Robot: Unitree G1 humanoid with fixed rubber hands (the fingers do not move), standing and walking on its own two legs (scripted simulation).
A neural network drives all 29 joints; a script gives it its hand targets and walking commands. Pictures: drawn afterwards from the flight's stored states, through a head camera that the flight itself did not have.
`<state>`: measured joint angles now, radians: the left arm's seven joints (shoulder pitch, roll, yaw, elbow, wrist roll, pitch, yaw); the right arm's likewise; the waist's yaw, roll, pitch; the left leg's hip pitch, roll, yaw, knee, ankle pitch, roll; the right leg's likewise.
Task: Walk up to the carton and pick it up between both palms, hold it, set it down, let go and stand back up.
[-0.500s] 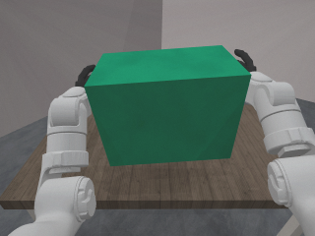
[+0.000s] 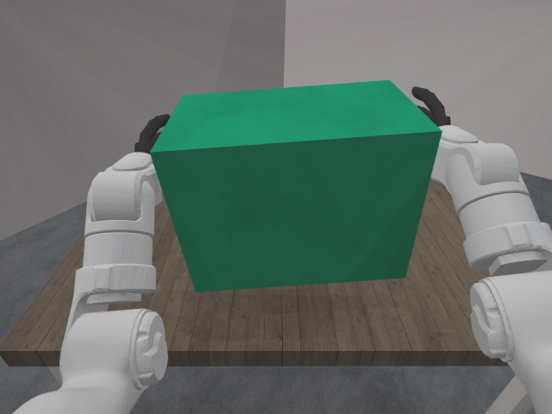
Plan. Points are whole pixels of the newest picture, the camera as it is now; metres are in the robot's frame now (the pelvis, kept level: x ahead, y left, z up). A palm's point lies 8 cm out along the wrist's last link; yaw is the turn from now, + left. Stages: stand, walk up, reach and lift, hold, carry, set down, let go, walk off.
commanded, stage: hold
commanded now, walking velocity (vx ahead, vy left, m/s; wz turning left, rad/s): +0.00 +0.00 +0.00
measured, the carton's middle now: (292, 185) +0.36 +0.00 +0.24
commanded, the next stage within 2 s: none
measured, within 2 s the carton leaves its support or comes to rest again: neither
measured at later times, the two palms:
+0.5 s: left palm (150, 166) +0.37 +0.19 +0.26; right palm (433, 141) +0.37 -0.19 +0.30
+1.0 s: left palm (150, 163) +0.37 +0.19 +0.27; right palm (432, 138) +0.38 -0.19 +0.30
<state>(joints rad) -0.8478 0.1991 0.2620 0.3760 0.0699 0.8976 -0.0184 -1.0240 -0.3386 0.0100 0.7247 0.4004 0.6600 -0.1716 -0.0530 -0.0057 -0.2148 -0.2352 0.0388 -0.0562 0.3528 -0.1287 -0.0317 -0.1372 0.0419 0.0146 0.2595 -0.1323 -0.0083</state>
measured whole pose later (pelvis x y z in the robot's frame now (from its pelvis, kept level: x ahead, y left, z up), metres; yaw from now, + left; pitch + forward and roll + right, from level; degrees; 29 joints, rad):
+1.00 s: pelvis +0.00 +0.00 +0.00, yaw +0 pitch +1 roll -2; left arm -0.86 0.21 0.24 0.40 0.06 0.89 -0.01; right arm -1.04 -0.36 0.03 0.75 0.43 0.66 -0.17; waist -0.05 0.00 -0.22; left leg -0.25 0.04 -0.07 0.36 -0.13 -0.03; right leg -0.14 0.05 0.03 0.25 -0.13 -0.01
